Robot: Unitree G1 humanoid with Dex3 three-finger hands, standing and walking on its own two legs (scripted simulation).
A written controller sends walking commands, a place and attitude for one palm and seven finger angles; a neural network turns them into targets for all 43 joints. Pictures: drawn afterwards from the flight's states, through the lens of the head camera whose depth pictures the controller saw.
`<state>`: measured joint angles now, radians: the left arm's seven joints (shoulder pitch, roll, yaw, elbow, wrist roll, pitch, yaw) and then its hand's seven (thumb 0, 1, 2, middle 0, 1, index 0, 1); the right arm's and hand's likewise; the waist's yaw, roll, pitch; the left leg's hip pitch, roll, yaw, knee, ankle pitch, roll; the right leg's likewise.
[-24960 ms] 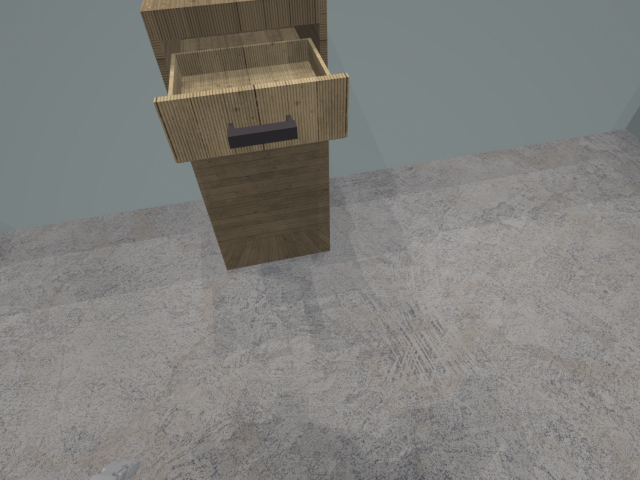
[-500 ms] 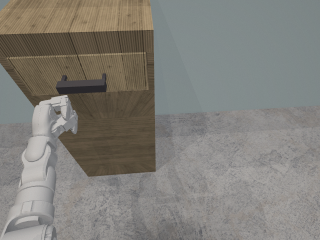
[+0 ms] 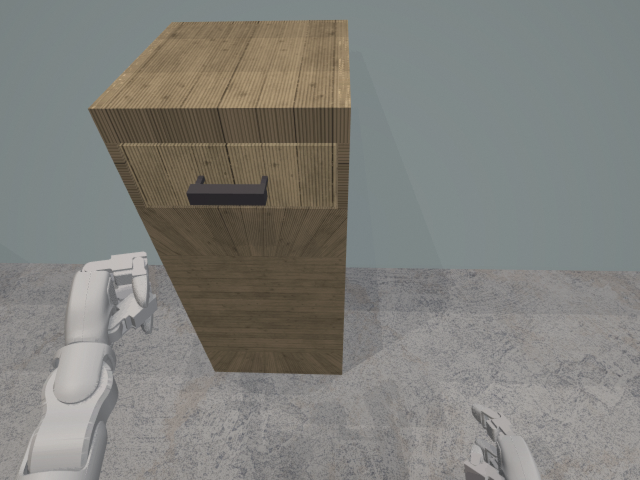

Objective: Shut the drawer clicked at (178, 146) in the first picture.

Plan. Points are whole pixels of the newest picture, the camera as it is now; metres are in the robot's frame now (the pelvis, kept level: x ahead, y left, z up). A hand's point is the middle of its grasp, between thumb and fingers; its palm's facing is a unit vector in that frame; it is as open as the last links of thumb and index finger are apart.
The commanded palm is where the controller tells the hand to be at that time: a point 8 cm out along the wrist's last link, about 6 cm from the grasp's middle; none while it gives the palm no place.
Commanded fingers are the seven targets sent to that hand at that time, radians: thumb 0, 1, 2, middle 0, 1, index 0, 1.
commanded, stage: draw the hand back to the body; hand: left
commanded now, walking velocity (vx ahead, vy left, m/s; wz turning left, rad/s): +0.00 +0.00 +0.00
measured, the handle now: (230, 187) +0.58 +0.22 +0.04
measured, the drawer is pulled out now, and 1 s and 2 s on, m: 0.00 0.00 0.00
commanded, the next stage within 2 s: step back with the hand held close in 0.60 s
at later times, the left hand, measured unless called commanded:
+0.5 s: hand (84, 357) +0.18 +0.23 +0.17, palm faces +0.40 -0.83 -0.40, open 3.3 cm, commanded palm +0.14 +0.27 +0.18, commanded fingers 0.00 0.90 0.90 -1.40 -1.60 -1.40 -1.60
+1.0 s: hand (104, 347) +0.20 +0.23 +0.15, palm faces +0.27 -0.84 -0.47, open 3.2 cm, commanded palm +0.14 +0.28 +0.18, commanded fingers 0.00 0.90 0.90 -1.40 -1.60 -1.40 -1.60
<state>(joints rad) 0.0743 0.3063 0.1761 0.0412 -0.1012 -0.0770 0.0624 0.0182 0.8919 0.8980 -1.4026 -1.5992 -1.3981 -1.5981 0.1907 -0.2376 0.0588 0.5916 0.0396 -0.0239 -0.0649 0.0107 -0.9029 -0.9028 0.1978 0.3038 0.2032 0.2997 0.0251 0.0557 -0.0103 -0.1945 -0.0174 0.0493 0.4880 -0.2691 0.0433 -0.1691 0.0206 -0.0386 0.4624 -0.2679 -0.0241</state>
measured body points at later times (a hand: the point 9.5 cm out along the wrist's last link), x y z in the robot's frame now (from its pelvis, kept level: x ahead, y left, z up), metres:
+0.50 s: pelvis +0.01 -0.01 +0.00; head -0.02 -0.04 +0.45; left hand +0.16 +0.27 +0.19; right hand +0.20 -0.23 -0.08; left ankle +0.00 +0.09 -0.74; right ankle -0.01 -0.10 -0.74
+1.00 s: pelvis +0.00 +0.00 +0.00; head +0.02 -0.02 +0.45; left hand +0.18 +0.27 +0.17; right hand +0.16 -0.25 -0.09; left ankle +0.00 +0.09 -0.74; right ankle -0.01 -0.10 -0.74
